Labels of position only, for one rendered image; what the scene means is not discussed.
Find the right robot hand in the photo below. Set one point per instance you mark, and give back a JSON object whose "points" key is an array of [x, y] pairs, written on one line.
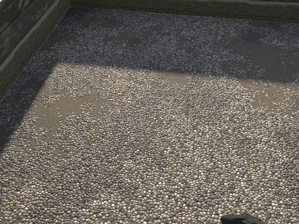
{"points": [[240, 219]]}

